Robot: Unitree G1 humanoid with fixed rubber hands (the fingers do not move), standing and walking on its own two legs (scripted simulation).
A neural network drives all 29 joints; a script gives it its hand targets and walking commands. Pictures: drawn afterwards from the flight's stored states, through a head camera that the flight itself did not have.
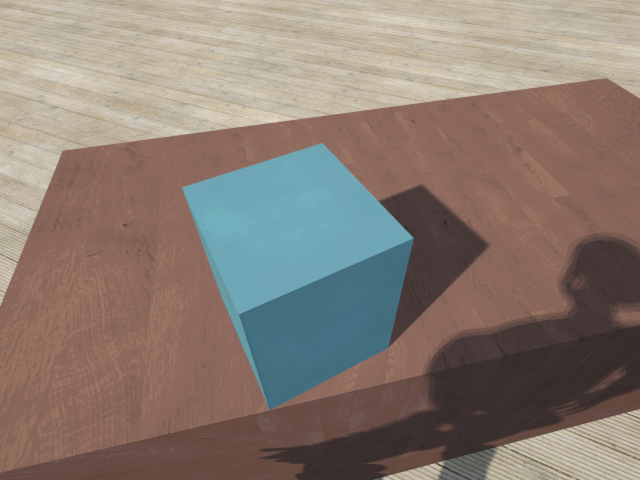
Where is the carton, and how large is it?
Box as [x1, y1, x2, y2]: [182, 143, 413, 409]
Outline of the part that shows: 322,143 182,187 222,299 269,409 377,353 388,346 413,239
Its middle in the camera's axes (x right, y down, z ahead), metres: -0.03 +0.05 +0.54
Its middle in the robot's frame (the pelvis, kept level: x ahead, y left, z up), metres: +0.40 +0.05 +0.04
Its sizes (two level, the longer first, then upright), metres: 0.210 0.200 0.250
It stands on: a pedestal, 0.67 m high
